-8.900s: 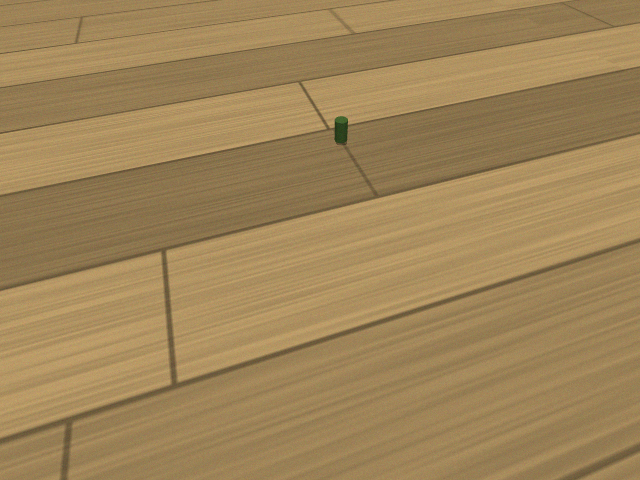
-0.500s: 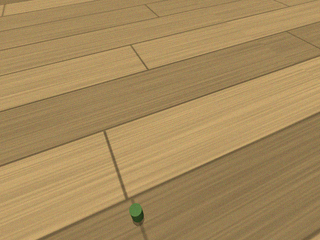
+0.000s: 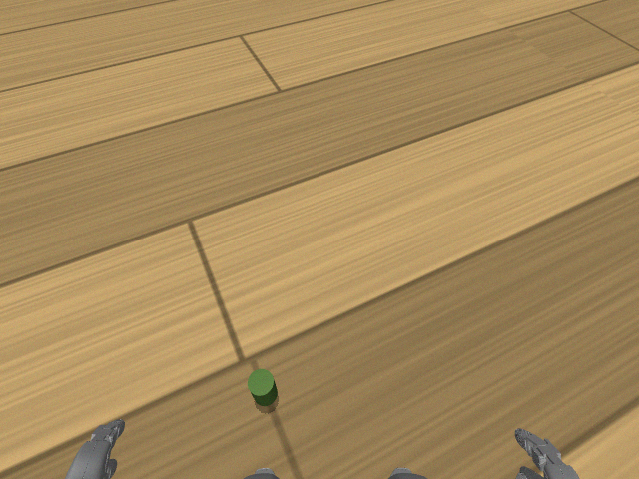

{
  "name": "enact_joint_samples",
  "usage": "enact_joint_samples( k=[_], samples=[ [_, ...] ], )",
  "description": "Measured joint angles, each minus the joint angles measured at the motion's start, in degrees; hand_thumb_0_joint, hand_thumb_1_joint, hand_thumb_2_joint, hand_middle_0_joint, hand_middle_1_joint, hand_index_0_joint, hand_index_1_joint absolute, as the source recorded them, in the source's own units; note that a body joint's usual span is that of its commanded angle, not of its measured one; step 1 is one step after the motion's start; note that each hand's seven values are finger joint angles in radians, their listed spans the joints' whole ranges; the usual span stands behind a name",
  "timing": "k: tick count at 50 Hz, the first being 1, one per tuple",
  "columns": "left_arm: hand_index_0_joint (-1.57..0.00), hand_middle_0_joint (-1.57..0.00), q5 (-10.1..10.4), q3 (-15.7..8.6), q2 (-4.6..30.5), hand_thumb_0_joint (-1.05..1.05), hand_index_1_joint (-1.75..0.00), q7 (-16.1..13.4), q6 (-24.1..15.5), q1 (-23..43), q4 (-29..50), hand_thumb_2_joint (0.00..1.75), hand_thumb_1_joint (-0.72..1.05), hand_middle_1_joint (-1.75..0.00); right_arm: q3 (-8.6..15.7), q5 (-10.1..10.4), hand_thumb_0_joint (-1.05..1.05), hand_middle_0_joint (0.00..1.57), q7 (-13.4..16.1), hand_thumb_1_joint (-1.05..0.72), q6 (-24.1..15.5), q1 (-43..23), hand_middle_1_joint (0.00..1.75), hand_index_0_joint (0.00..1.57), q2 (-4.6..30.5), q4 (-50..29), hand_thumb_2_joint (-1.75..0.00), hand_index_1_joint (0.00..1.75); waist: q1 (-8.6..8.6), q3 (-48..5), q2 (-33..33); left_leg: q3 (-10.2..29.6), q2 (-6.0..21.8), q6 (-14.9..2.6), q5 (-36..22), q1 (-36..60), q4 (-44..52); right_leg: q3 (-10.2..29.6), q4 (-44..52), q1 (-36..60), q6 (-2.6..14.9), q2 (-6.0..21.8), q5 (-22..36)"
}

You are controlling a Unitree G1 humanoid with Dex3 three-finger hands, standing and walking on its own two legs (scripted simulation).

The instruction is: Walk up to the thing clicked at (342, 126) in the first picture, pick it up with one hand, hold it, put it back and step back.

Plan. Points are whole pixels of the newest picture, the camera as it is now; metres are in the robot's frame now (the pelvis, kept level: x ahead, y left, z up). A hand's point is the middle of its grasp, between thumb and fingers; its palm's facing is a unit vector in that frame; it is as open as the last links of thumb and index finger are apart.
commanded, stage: go down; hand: left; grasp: from the side
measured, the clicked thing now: (263, 388) +0.40 +0.17 -0.67
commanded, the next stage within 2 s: none
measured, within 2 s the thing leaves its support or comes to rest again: neither
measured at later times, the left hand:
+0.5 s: hand (132, 478) +0.16 +0.28 -0.17, palm faces +0.08 -0.94 -0.33, open 17.2 cm
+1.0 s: hand (144, 410) +0.26 +0.33 -0.27, palm faces +0.11 -0.96 -0.24, open 16.9 cm
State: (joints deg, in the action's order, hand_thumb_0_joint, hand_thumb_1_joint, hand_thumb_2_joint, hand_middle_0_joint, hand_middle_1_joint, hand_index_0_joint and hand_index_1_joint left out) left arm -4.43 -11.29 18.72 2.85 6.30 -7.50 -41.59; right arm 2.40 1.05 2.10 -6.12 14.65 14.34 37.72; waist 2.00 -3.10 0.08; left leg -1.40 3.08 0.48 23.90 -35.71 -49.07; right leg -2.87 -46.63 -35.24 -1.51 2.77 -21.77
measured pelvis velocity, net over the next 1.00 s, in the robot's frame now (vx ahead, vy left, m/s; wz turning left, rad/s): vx -0.07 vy -0.01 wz -0.01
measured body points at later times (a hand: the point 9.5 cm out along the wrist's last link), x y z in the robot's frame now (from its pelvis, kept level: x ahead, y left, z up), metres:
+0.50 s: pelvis -0.02 +0.00 -0.06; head +0.08 +0.02 +0.38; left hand +0.15 +0.33 -0.15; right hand +0.16 -0.25 -0.14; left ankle +0.00 +0.12 -0.70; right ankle +0.01 -0.14 -0.70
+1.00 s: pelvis -0.07 -0.01 -0.21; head +0.12 +0.02 +0.20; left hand +0.25 +0.38 -0.26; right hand +0.09 -0.28 -0.33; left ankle +0.00 +0.12 -0.70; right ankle +0.01 -0.14 -0.70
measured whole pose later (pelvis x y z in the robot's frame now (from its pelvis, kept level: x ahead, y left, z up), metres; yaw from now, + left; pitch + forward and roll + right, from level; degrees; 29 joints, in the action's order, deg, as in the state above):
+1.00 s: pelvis -0.07 -0.01 -0.21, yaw -1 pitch +31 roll -3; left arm 3.7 -31.8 33.2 23.4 -19.0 16.9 -49.6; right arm -0.3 -1.2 2.1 -9.3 7.8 16.7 37.5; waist 2.6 -9.1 -0.7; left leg 3.3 3.1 1.2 37.9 -97.2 -103.5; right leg -3.3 -101.0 -96.0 -0.2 3.7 -36.3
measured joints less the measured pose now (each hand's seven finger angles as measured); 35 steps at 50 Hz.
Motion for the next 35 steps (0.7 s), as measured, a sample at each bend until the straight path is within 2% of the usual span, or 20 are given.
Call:
enact_joint_samples(
  k=[6,13,20,25,31,35],
  samples=[
    [-0.10,-0.10,0.33,0.46,0.09,0.00,-0.26,0.33,3.39,-4.05,7.84,0.22,-0.46,-0.27,-0.45,-0.12,0.01,0.20,0.96,-0.90,-1.37,-1.24,0.30,0.21,-0.10,-1.93,-0.89,0.30,-0.07,-1.59,0.08,0.75,0.14,-0.04,2.32,-4.15,-5.18,-0.44,-4.62,-3.66,-0.07,0.04,-2.17],
    [-0.10,-0.10,1.17,0.41,0.64,0.00,-0.23,0.48,7.22,-7.70,15.30,0.18,-0.55,-0.24,-1.43,-0.39,0.01,0.20,2.04,-0.89,-3.13,-1.98,0.30,0.21,-0.83,-4.10,-0.89,0.30,0.07,-2.78,0.32,1.61,0.30,-0.01,4.22,-8.64,-9.92,-1.00,-8.88,-7.67,-0.04,0.01,-4.01],
    [-0.10,-0.10,1.88,-0.69,1.02,-0.01,-0.18,0.88,8.13,-8.79,18.83,0.14,-0.56,-0.19,-1.97,-0.77,0.01,0.20,3.00,-0.89,-4.65,-1.85,0.30,0.21,-1.43,-5.08,-0.89,0.30,0.15,-3.59,0.55,2.34,0.41,0.04,5.74,-13.41,-14.43,-1.42,-13.10,-12.10,0.04,0.02,-5.54],
    [-0.09,-0.10,2.96,-3.73,2.73,-0.01,-0.17,2.67,3.42,-3.38,14.02,0.12,-0.57,-0.17,-2.02,-1.19,0.01,0.20,2.95,-0.89,-6.64,-2.22,0.30,0.21,-1.01,-4.98,-0.90,0.30,0.04,-3.93,0.02,2.66,0.36,0.10,7.12,-20.24,-19.89,-1.33,-18.89,-19.04,0.23,0.22,-7.13],
    [-0.09,-0.10,5.13,-8.42,6.40,-0.01,-0.14,8.08,-7.72,5.64,6.23,0.10,-0.55,-0.14,-1.82,-1.44,0.01,0.20,1.81,-0.92,-8.09,-3.35,0.30,0.21,0.71,-4.36,-0.90,0.30,0.44,-5.49,-0.88,2.81,0.20,0.09,9.96,-33.43,-30.61,-0.65,-30.26,-32.63,0.33,0.66,-10.22],
    [-0.09,-0.09,5.68,-11.13,8.43,-0.01,-0.13,11.53,-14.08,10.80,3.06,0.09,-0.52,-0.14,-1.61,-1.52,0.01,0.20,1.28,-0.92,-6.95,-4.40,0.30,0.21,1.78,-3.63,-0.90,0.30,0.70,-6.39,-0.94,3.00,0.19,0.18,12.04,-42.02,-38.21,-0.21,-38.03,-41.38,0.39,0.82,-12.30]
  ],
)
